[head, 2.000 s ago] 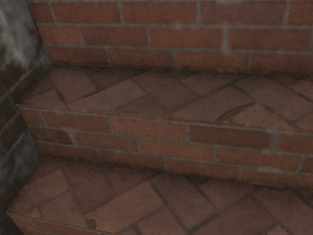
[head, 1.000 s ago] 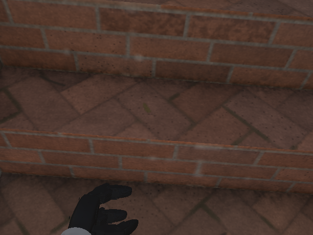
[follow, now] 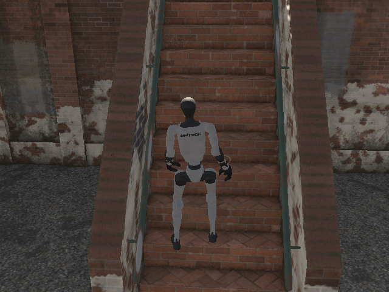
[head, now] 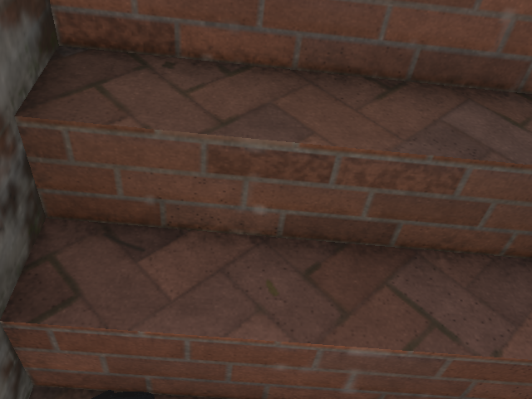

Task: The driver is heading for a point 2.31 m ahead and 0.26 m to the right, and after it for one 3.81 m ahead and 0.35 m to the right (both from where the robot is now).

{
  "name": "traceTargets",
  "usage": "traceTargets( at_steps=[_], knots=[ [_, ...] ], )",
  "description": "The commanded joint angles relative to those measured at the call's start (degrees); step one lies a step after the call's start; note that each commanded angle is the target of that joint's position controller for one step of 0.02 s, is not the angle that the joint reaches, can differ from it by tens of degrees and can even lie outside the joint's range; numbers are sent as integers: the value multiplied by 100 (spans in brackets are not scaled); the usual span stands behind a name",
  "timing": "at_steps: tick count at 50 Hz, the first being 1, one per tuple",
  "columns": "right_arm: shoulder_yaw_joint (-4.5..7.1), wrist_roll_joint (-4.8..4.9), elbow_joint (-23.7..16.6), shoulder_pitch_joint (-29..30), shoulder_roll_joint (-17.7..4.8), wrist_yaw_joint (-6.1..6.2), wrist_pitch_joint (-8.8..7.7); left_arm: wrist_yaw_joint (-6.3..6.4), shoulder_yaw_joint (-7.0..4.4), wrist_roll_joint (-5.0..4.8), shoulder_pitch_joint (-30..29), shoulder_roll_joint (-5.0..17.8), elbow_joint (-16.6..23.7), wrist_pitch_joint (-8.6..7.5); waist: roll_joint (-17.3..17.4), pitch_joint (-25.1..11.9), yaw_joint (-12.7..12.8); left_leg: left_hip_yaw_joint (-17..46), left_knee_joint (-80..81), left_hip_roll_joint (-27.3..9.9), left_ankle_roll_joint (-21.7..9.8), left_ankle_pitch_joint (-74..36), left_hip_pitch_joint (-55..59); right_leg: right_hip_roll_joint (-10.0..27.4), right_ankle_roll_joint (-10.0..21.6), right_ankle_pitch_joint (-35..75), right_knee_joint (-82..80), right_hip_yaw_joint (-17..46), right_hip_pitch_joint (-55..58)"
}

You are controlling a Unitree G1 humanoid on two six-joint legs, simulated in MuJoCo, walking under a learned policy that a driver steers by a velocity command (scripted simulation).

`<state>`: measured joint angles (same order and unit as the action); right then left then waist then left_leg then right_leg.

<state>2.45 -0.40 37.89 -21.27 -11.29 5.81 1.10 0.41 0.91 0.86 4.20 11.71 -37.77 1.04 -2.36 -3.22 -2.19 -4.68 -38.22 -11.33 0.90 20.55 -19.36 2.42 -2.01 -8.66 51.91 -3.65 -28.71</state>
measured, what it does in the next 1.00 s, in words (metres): walks ahead: right foot, then left foot 0.27 m higher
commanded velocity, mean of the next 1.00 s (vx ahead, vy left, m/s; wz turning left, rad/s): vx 0.39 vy -0.08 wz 0.00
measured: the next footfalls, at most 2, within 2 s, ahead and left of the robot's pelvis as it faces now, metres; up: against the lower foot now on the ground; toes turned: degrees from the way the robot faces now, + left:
right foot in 0.02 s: +0.06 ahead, -0.16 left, +0.00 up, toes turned -4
left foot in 0.52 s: +0.18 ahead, +0.19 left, +0.27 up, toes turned +12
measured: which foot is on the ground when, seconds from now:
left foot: down 0.00-0.04, up 0.06-0.50, down 0.52-0.60, up 0.62-0.68, down 0.70-0.82, up 0.84-1.00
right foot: up 0.00-0.00, down 0.02-0.56, up 0.58-0.86, down 0.88-1.00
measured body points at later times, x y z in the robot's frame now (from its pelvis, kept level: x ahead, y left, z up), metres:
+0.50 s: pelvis +0.11 +0.03 +0.00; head +0.10 +0.03 +0.45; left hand +0.05 +0.24 -0.15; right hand +0.32 -0.13 -0.09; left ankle +0.15 +0.18 -0.39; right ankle +0.02 -0.15 -0.73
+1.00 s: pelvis +0.15 +0.08 +0.03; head +0.31 +0.06 +0.45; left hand +0.39 +0.23 -0.14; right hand +0.19 -0.22 -0.08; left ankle +0.09 +0.20 -0.59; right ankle -0.04 +0.03 -0.69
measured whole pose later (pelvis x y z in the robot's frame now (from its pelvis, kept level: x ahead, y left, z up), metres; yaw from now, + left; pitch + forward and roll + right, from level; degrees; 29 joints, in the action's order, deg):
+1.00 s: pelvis +0.15 +0.08 +0.03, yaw -2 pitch +9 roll +8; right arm 2.8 -1.4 37.5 -7.9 -12.2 1.6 -6.6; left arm -2.6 -1.9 4.3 -2.1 15.5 -43.7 1.4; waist -10.5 9.4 -18.8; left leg -9.6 -68.4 3.7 1.9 37.3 -36.0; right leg 6.6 -1.2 -11.6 29.3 -3.6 -8.1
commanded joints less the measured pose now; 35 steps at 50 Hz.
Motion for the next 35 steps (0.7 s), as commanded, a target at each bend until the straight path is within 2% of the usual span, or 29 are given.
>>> traceTargets(
  at_steps=[1, 2, 3, 4, 5, 7, 9, 10, 12, 13, 16, 17, 19, 20, 21, 22, 23, 24, 25, 26, 27, 28, 29, 30, 31, 32, 33, 34, 35],
  knots=[
    [91, 233, -308, 480, -688, -170, -113, -25, -243, -142, 1356, 97, -323, -123, 1498, -25, 680, 480, 620, -173, -1116, 37, -363, -470, 555, -563, -2666, -815, 2006],
    [-6, 223, -327, 559, -319, -253, -169, -103, -265, -103, 1468, 100, -532, -171, 773, 298, 567, 140, -607, 242, -1010, 217, -928, -273, 629, -349, -2988, -446, 2321],
    [-129, 109, -543, 862, 82, -422, -369, -127, -286, 91, 1751, 235, -569, -301, -61, 167, 549, 127, -2646, 904, -659, 635, -2706, 487, 931, 1028, -2417, 836, 3528],
    [-217, 288, -579, 620, 292, -476, -458, 25, -539, 150, 1727, 1285, -422, -329, -1310, -32, 483, 687, -4547, 1157, -369, 483, -4290, 1684, 1994, -623, -3051, 3110, 3672],
    [-246, 354, -546, 841, 248, -501, -547, 118, -527, 16, 1925, 1042, -328, -391, -853, -60, 648, 1534, -5889, 950, -237, -5, -4722, 1970, 2134, -2431, -3428, 3959, 3040],
    [-358, 227, -730, 1156, 156, -528, -538, 161, -409, -52, 1604, 659, -218, -451, -658, 342, 358, 1703, -6920, 830, -190, -338, -5241, 1926, 1720, -3227, -3391, 3489, 2111],
    [-414, 96, -724, 1246, 2, -530, -597, 216, -403, 128, 1464, 456, -210, -569, 40, 477, 264, 1805, -6681, 904, -159, -614, -4991, 1749, 1658, -3088, -3426, 3122, 1424],
    [-414, 66, -578, 1075, 53, -508, -541, 194, -326, 199, 1301, 328, -303, -560, -198, 379, 99, 1426, -7773, 1120, -156, -1039, -4662, 1604, 1724, -2613, -3359, 2752, 899],
    [-403, 85, -439, 1037, 82, -442, -484, 115, -307, 176, 1427, 306, -554, -573, -197, 498, 28, 1459, -8387, 1241, -245, -1604, -4911, 1496, 1611, -2431, -3288, 2244, 712],
    [-467, 113, -457, 1333, 274, -485, -512, 74, -309, 142, 1540, 305, -669, -643, -208, 641, 78, 1570, -8526, 1283, -356, -1784, -5278, 1529, 1574, -2252, -3275, 2142, 782],
    [-479, 81, -406, 1719, 362, -454, -487, -11, -314, 84, 2300, 359, -1110, -753, -209, 673, 397, 1609, -9216, 1263, -423, -1710, -6229, 1740, 1582, -1894, -3436, 1924, 1645],
    [-486, 53, -464, 1973, 401, -486, -482, -12, -317, 116, 2360, 342, -1182, -748, -215, 744, 457, 1583, -9370, 1245, -402, -1619, -6424, 1768, 1556, -1583, -3521, 1811, 1846],
    [-457, 12, -476, 2015, 426, -429, -418, 50, -324, 175, 2478, 453, -1234, -722, -341, 788, 553, 1597, -9556, 1161, -251, -1368, -6664, 1848, 1546, -1043, -3608, 1565, 2134],
    [-463, -10, -453, 2058, 453, -429, -344, 112, -293, 199, 2436, 366, -1295, -679, -332, 902, 520, 1586, -9631, 1121, -94, -1225, -6556, 1876, 1555, -708, -3613, 1413, 2002],
    [-503, -53, -542, 2151, 547, -399, -301, 165, -342, 180, 2429, 568, -1288, -629, -428, 830, 558, 1444, -10078, 1058, -21, -765, -6719, 2051, 1581, -512, -3825, 1393, 2166],
    [-465, 26, -531, 2009, 420, -377, -221, 238, -335, 168, 2377, 500, -1324, -575, -488, 1034, 513, 1529, -9917, 976, 112, -460, -6573, 2026, 1429, 34, -3792, 1171, 2169],
    [-440, -42, -646, 2329, 267, -452, -143, 272, -264, 162, 2193, 307, -1452, -559, -537, 948, 524, 985, -9721, 842, 145, -246, -6739, 1913, 1317, 410, -3798, 916, 2510],
    [-543, -68, -698, 2446, 443, -500, -109, 320, -298, 78, 2130, 353, -1436, -449, -547, 1120, 538, 858, -8597, 399, 170, -106, -6535, 1792, 1048, 832, -3707, 619, 2571],
    [-534, -244, -586, 2136, 408, -600, -67, 308, -309, 142, 1271, 358, -1368, -362, -295, 753, 66, 214, -6739, 185, 55, -679, -4593, 1334, 736, 2038, -3642, -238, 1646],
    [-435, -348, -403, 1875, 208, -646, -133, 253, -435, -50, 838, 620, -1337, -280, -557, 505, -206, -267, -4295, 383, -226, -1023, -1755, 764, 599, 3535, -3528, -728, 256],
    [-76, -304, -29, 730, -447, -543, -176, 185, -468, -58, 1614, 816, -1407, -263, -625, -381, -476, -294, -3657, 1139, -375, -871, 69, 551, 771, 4450, -2401, -389, 478],
    [189, -120, 379, -561, -1191, -424, -211, 44, -544, -140, 1175, 1081, -987, -351, 99, -1196, -1084, 913, -2206, 753, -893, -1298, 2333, 232, 362, 5195, 290, -125, -662],
    [446, -184, 900, -1890, -2018, -284, -130, -206, -484, -287, 783, 715, -789, -497, 2112, -1922, -1310, 2995, -169, -362, -1400, -1587, 3357, -544, -88, 1264, 3088, 185, -1622],
    [222, -351, 1256, -2104, -1340, -376, -103, -401, -356, -395, 922, -71, -703, -718, 2926, -1826, -822, 2449, -236, 60, -1077, -2993, 3267, -979, -112, -1328, 5043, 1135, -2098],
    [62, -509, 1255, -1356, -607, -395, -79, -315, -236, -395, 211, -534, -158, -707, 1966, -638, -226, 1289, -1170, 580, -781, -2252, 2356, -1051, 64, -1011, 6005, 1080, -3259],
    [57, -416, 1363, -1170, -271, -507, -244, -286, -95, -267, -454, -517, 276, -695, 1980, 4, -427, 1152, -408, 611, -735, -3150, 1582, -990, 94, -1209, 6082, 640, -3221],
    [-188, -257, 1684, -1046, 684, -472, -508, -153, 197, -195, -1843, -933, 846, -706, 1413, 909, -748, 576, 1844, 597, -666, -2736, 1057, -789, 230, -2300, 7203, 205, -3517],
    [-468, 52, 2177, -1322, 1344, -574, -867, -101, 390, -406, -1872, -1158, 1299, -753, 1392, 1723, -576, 349, 3911, 372, -764, -4265, 1228, -887, 255, -3992, 8513, -305, -4015],
    [-589, -194, 2739, -1543, 1525, -770, -1014, -110, 507, -611, -1553, -1467, 1585, -679, 1738, 2039, 75, 62, 4390, -29, -771, -6541, 1954, -1002, 240, -5267, 10065, -449, -5200]
  ],
)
